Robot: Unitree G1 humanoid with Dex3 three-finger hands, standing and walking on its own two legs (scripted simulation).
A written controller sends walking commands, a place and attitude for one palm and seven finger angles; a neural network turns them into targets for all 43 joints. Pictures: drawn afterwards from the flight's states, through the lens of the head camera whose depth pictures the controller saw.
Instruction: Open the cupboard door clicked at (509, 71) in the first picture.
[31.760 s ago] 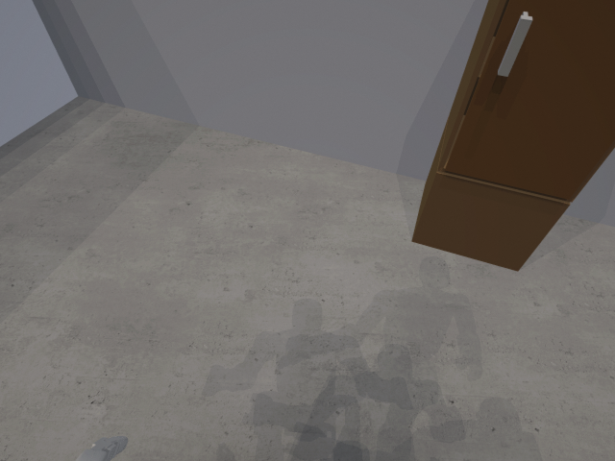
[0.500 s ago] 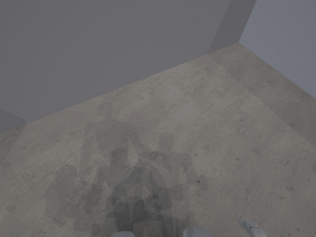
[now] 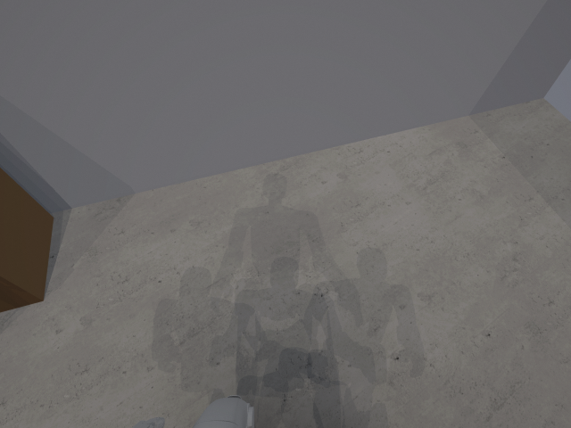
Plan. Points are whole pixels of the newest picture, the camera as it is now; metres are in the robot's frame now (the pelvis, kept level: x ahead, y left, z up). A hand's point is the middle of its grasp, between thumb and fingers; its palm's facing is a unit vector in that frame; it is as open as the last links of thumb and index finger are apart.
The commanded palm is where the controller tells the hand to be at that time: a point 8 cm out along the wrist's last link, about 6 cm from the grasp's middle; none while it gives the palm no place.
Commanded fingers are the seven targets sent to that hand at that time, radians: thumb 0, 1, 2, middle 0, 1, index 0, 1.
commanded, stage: turn to face it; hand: left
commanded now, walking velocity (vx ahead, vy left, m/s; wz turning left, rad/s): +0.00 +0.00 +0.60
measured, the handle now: out of the picture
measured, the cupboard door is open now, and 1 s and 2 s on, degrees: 43 43 43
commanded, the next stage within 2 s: take the last steps up to it in 1.64 s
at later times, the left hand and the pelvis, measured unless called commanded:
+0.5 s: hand out of the picture +0.09 +0.24 -0.16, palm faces +0.28 -0.92 -0.26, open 7.4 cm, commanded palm none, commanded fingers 0.00 0.90 0.90 -0.20 -0.30 -0.20 -0.30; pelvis +0.04 +0.01 +0.00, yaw +16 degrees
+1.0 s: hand out of the picture -0.03 +0.19 -0.19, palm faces +0.60 -0.77 -0.23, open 7.4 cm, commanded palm none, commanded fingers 0.00 0.90 0.90 -0.20 -0.30 -0.20 -0.30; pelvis +0.07 +0.01 -0.02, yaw +36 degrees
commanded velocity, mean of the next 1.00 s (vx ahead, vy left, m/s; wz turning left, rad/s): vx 0.00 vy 0.00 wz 0.60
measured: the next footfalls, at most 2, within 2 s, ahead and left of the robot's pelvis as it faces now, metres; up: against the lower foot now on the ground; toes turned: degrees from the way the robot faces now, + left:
left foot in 0.16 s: +0.05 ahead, +0.13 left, +0.00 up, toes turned +12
right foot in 0.56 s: +0.12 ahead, -0.12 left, +0.00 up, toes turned +16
